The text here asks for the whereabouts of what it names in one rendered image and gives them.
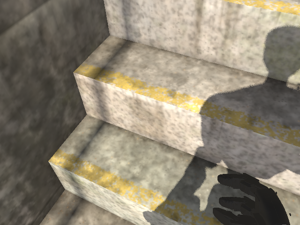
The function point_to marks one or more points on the robot right hand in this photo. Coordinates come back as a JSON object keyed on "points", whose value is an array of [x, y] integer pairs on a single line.
{"points": [[266, 210]]}

